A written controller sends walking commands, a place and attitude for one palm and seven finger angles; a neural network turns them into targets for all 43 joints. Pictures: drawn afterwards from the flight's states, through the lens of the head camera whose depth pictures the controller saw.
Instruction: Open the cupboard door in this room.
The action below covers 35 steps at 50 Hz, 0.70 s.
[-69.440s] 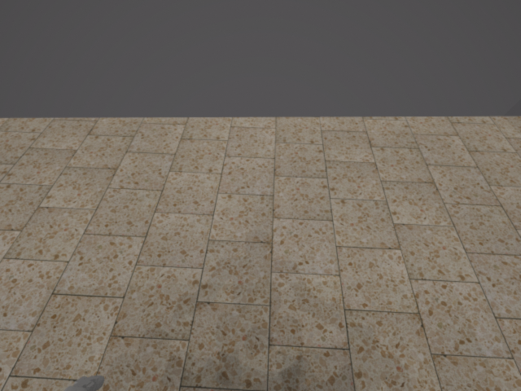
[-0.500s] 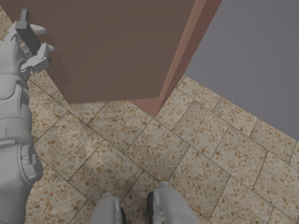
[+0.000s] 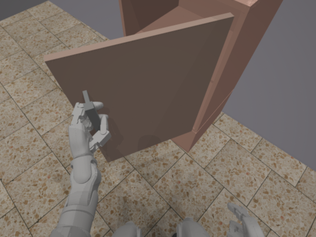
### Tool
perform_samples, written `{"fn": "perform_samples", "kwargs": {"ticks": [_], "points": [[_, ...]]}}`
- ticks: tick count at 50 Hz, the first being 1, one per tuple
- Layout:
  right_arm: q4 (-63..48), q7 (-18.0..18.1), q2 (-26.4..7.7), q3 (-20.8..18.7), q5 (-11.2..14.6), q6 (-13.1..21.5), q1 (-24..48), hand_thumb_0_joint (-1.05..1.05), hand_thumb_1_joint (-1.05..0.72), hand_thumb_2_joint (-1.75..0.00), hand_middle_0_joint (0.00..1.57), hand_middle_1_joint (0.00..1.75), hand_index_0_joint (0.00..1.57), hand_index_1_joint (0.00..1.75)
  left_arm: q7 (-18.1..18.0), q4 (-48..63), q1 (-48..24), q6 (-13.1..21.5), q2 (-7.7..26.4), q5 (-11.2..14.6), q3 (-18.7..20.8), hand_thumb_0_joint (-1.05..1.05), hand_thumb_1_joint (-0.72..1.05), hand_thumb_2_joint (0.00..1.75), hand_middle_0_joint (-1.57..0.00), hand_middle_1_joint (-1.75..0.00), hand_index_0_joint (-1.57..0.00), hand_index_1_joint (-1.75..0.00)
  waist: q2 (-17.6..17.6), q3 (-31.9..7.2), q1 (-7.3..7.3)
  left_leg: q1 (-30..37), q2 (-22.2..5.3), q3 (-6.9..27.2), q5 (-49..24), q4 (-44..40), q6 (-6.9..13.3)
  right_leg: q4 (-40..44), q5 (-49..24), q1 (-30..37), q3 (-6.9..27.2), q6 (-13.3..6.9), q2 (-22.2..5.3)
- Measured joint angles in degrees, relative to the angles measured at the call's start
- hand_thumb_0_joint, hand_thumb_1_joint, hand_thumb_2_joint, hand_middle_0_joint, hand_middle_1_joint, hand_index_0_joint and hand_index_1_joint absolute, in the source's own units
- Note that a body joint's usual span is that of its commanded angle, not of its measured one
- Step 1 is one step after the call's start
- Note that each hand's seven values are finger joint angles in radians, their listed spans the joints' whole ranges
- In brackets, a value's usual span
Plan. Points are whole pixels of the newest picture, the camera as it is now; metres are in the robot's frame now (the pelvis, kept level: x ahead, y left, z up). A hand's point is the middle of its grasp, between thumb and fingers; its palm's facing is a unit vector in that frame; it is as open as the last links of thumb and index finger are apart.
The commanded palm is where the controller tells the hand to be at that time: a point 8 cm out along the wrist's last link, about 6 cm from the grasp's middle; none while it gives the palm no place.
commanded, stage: pull the door open along its arc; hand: left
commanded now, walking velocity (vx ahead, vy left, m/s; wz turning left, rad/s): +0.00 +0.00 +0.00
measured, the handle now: (94, 114) +0.41 +0.19 +0.03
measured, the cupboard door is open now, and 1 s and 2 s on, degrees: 63 80 81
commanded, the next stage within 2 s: open thumb and fingers to let go in 0.32 s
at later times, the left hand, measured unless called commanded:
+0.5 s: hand (134, 164) +0.28 +0.07 +0.03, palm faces +0.41 -0.91 +0.00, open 6.0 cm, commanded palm +0.24 +0.12 +0.03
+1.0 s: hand (131, 160) +0.29 +0.08 +0.03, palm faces +0.38 -0.93 +0.00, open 13.4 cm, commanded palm +0.25 +0.12 +0.03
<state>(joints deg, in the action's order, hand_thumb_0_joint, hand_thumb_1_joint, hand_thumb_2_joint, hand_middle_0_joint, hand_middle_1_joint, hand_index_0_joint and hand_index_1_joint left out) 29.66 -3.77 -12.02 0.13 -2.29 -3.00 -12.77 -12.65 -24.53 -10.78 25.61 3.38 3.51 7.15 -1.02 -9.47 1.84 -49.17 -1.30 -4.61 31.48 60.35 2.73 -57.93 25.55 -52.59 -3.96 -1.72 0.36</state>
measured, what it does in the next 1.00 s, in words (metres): stands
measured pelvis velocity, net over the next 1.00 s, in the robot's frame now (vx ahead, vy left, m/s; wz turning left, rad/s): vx -0.03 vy -0.04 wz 0.07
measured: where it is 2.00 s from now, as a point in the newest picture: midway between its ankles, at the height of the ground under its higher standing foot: outside the picture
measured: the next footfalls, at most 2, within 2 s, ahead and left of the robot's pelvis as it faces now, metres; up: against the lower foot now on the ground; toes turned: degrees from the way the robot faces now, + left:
none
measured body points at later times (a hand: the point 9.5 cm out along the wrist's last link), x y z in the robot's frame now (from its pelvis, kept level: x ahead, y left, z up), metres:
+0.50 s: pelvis -0.02 -0.05 +0.00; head +0.05 -0.05 +0.44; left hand +0.25 +0.12 +0.04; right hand +0.15 -0.26 -0.12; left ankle -0.03 +0.08 -0.67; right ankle +0.02 -0.10 -0.67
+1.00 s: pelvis -0.03 -0.04 +0.00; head +0.04 -0.05 +0.44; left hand +0.26 +0.12 +0.04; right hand +0.15 -0.25 -0.12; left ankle -0.03 +0.08 -0.67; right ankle +0.02 -0.10 -0.67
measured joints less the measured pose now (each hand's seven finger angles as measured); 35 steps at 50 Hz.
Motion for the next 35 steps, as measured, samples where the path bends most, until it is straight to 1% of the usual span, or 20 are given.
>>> {"fn": "perform_samples", "kwargs": {"ticks": [2, 4, 9, 14, 21, 24, 26, 28, 31, 35], "points": [[0.2, 0.3, 0.7, 0.2, -0.3, 0.1, 1.1, 0.01, -0.91, -0.90, 0.20, 0.30, 0.20, 0.30, -2.4, 0.9, 1.4, -0.1, -1.0, -1.3, -1.9, 0.00, 0.69, 0.77, -0.36, -1.31, -0.35, -1.30, 0.0, 0.2, -0.62, 0.5, 0.1, 0.3, -0.1, 0.1, -0.3, -0.4, 0.2, 0.6, -0.3, -0.3, -0.2], [0.6, 0.6, 1.3, 0.4, -0.6, 0.3, 1.8, 0.01, -0.91, -0.90, 0.20, 0.30, 0.20, 0.30, -4.4, 1.7, 2.8, -0.3, -2.0, -2.0, -3.6, 0.00, 0.68, 0.77, -0.36, -1.31, -0.36, -1.30, 0.1, 0.3, -1.06, 1.1, 0.2, 0.7, -0.2, 0.1, -0.6, -0.5, 0.4, 1.2, -0.7, -0.6, -0.3], [1.4, 1.1, 2.4, 0.8, -1.1, 1.2, 2.2, 0.01, -0.91, -0.90, 0.20, 0.30, 0.20, 0.30, -8.8, 3.7, 6.4, -0.4, -4.1, -3.5, -6.9, 0.00, 0.68, 0.76, -0.36, -1.31, -0.36, -1.31, 0.2, 0.4, -1.56, 2.3, 0.3, 1.6, -0.7, -0.3, -1.4, -0.6, 0.6, 2.5, -1.6, -1.5, -0.4], [2.4, 1.3, 2.4, 0.6, -1.5, 2.3, 1.3, 0.01, -0.91, -0.90, 0.20, 0.30, 0.20, 0.30, -10.9, 5.9, 10.4, -0.2, -5.2, -4.7, -9.7, 0.00, 0.68, 0.76, -0.35, -1.32, -0.35, -1.32, 0.2, 0.5, -1.59, 3.3, 0.3, 2.4, -1.2, -0.8, -2.2, -0.6, 0.8, 3.6, -2.4, -2.3, -0.5], [3.7, 1.2, 1.0, -0.5, -1.9, 4.3, 0.1, 0.01, -0.91, -0.90, 0.20, 0.30, 0.20, 0.30, -13.9, 8.9, 14.9, 0.0, -7.0, -5.4, -13.9, 0.01, 0.69, 0.77, -0.32, -1.32, -0.34, -1.33, 0.0, 0.4, -1.36, 3.4, 0.5, 3.5, -1.6, -0.7, -3.1, -1.2, 1.1, 3.8, -3.4, -3.2, -0.7], [4.3, 1.6, 0.5, -0.8, -2.1, 4.9, 0.3, 0.01, -0.91, -0.90, 0.20, 0.30, 0.20, 0.30, -15.6, 8.5, 14.7, 0.5, -7.3, -6.9, -14.7, 0.00, 0.70, 0.79, -0.32, -1.33, -0.34, -1.33, 0.2, 0.6, -1.31, 2.9, 0.7, 3.9, -1.8, -0.2, -3.4, -1.9, 1.2, 3.4, -3.8, -3.5, -0.9], [4.9, 2.0, 0.4, -1.0, -2.2, 5.1, 0.8, 0.01, -0.91, -0.90, 0.20, 0.30, 0.20, 0.30, -16.0, 7.5, 13.5, 0.8, -6.7, -7.4, -14.4, 0.00, 0.69, 0.79, -0.33, -1.33, -0.34, -1.33, 0.2, 0.8, -1.33, 2.5, 0.7, 4.0, -1.9, 0.2, -3.6, -2.4, 1.3, 3.0, -3.9, -3.8, -1.0], [5.3, 2.3, 0.3, -1.1, -2.1, 5.2, 1.4, 0.01, -0.91, -0.90, 0.20, 0.30, 0.20, 0.30, -15.7, 6.3, 12.0, 0.9, -5.9, -7.2, -13.9, 0.00, 0.66, 0.79, -0.34, -1.33, -0.34, -1.32, 0.2, 0.9, -1.26, 2.1, 0.7, 4.2, -2.1, 0.5, -3.8, -2.7, 1.2, 2.6, -4.1, -3.9, -1.1], [5.7, 2.7, 0.3, -1.0, -1.9, 5.4, 2.2, 0.01, -0.91, -0.90, 0.20, 0.30, 0.20, 0.30, -14.6, 4.6, 9.7, 0.6, -4.9, -5.8, -12.8, 0.00, 0.59, 0.76, -0.35, -1.32, -0.35, -1.31, 0.0, 1.2, -1.14, 1.8, 0.7, 4.3, -2.4, 0.7, -3.9, -2.8, 1.0, 2.4, -4.3, -4.1, -1.1], [5.6, 2.9, 0.4, -0.8, -1.7, 5.6, 2.4, 0.01, -0.91, -0.90, 0.20, 0.30, 0.20, 0.30, -13.3, 3.4, 8.2, 0.3, -4.8, -4.1, -11.8, 0.01, 0.42, 0.69, -0.36, -1.30, -0.35, -1.30, -0.1, 1.3, -1.21, 1.7, 0.8, 4.3, -2.8, 0.3, -3.9, -2.5, 0.5, 2.4, -4.2, -4.1, -1.1]]}}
